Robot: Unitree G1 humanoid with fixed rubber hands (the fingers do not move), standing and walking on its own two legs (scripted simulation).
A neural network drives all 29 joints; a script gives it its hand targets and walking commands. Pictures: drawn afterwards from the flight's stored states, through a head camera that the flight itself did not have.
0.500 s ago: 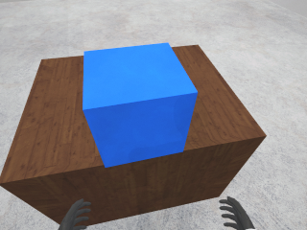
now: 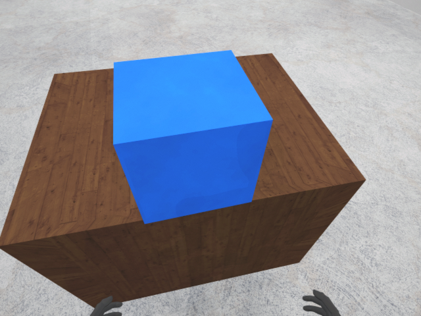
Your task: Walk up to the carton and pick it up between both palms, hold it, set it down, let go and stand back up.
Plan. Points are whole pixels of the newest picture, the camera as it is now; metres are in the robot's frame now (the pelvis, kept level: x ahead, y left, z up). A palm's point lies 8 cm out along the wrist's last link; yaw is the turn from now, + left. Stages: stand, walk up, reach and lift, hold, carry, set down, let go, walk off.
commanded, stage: stand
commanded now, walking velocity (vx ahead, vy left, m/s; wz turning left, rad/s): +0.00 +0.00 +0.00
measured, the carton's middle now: (187, 137) +0.50 +0.06 +0.04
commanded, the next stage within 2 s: walk up in 1.44 s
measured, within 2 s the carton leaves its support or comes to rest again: neither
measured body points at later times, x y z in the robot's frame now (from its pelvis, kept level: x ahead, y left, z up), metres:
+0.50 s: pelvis +0.00 +0.00 +0.00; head +0.02 +0.00 +0.45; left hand +0.10 +0.24 -0.12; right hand +0.10 -0.24 -0.12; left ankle +0.00 +0.12 -0.73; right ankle +0.00 -0.12 -0.73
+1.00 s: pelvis +0.00 +0.00 +0.01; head +0.02 +0.00 +0.46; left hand +0.04 +0.24 -0.14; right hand +0.04 -0.24 -0.14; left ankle +0.00 +0.12 -0.73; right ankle +0.00 -0.12 -0.73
